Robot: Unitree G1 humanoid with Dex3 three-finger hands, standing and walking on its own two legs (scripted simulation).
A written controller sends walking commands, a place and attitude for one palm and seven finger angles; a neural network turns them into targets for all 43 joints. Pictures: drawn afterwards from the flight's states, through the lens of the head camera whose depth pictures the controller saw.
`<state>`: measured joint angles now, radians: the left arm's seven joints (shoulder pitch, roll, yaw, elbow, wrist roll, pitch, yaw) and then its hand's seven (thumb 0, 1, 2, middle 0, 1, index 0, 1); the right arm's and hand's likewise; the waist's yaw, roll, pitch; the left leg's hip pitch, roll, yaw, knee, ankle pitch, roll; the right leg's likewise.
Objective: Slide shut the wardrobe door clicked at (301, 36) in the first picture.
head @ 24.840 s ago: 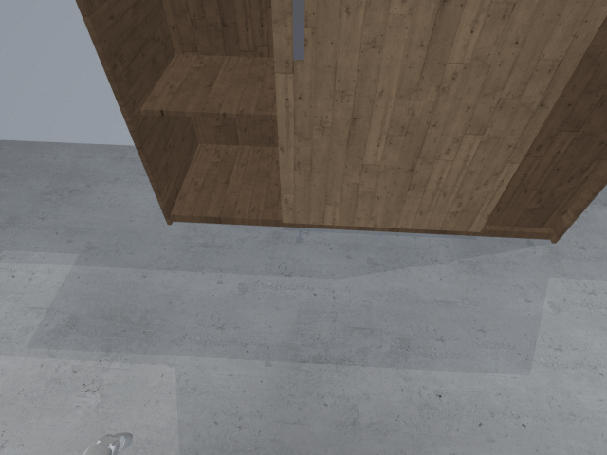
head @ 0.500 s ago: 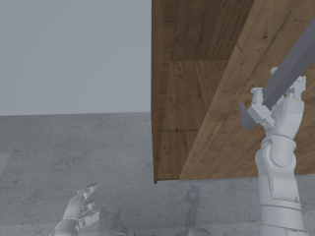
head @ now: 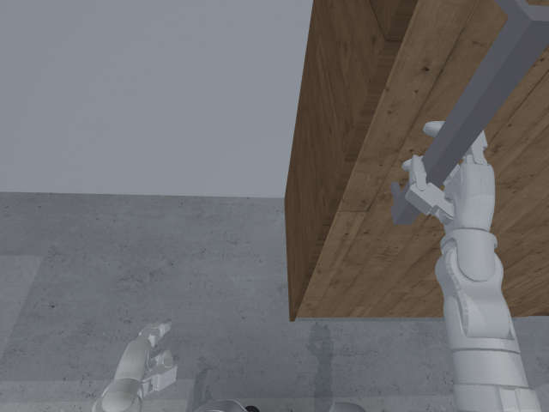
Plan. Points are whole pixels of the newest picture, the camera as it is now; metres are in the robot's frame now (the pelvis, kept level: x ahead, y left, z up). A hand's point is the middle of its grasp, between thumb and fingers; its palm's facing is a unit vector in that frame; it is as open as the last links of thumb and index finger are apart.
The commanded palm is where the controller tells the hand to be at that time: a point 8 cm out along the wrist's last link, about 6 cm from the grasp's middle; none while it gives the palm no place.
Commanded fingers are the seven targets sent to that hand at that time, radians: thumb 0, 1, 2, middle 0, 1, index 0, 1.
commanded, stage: step sideways, sliding the door along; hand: right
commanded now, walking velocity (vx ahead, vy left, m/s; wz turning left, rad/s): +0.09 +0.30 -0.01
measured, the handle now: (441, 133) +0.42 -0.19 +0.19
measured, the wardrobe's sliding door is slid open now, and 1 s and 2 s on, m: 0.00 0.00 0.00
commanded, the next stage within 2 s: stop walking and hold the door there in 0.36 s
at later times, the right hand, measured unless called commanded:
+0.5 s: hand (413, 179) +0.38 -0.16 +0.15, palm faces +0.39 +0.92 -0.08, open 6.9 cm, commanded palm +0.33 -0.19 +0.14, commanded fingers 0.00 -0.90 -0.90 0.45 1.40 0.45 1.40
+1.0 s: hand (417, 181) +0.38 -0.16 +0.14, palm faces +0.47 +0.84 -0.28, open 6.7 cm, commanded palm +0.33 -0.20 +0.14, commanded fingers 0.00 -0.90 -0.90 0.45 1.40 0.45 1.40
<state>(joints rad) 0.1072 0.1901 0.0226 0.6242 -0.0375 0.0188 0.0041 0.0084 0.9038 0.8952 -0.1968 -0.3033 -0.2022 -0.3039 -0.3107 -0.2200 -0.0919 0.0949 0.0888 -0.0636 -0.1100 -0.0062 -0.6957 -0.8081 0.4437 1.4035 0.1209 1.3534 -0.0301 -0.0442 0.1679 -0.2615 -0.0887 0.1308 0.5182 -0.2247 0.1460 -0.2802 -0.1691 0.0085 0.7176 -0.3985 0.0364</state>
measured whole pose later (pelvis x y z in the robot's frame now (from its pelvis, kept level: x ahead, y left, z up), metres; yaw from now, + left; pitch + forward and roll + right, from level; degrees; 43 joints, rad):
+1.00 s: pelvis +0.02 +0.13 +0.01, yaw +3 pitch -3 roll +1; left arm 0.22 0.26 0.01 0.65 -0.05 -0.02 0.07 0.01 0.90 0.90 -0.20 -0.30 -0.20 -0.30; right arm -0.24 -0.47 -0.38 0.42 0.05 -0.14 -0.14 -0.14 -0.56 -0.77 0.46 1.40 0.31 1.36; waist 0.02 -0.02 0.07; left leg -0.20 0.04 0.06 0.45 -0.18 -0.03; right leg -0.22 -0.03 -0.10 0.49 -0.22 -0.03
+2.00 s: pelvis +0.01 +0.09 +0.00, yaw +1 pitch -2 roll +0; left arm 0.16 0.29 0.02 0.69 -0.05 0.03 0.10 0.01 0.90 0.89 -0.20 -0.30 -0.20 -0.30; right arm -0.32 -0.44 -0.32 0.44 0.02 -0.23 -0.07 -0.29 -0.55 -0.79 0.46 1.40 0.43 1.39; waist 0.03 0.00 0.09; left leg -0.29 0.13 0.05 0.55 -0.22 -0.08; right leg -0.29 0.01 -0.05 0.57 -0.24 -0.02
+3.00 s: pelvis +0.00 +0.10 +0.01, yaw +3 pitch -1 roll +1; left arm 0.21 0.25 -0.03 0.68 -0.05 -0.02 0.10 0.01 0.90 0.89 -0.20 -0.30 -0.20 -0.30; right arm -0.35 -0.45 -0.33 0.53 0.06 -0.17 -0.08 -0.23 -0.60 -0.77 0.46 1.40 0.45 1.40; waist 0.02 -0.03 0.04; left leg -0.13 -0.05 0.05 0.42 -0.28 0.04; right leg -0.28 -0.05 -0.07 0.50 -0.20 -0.01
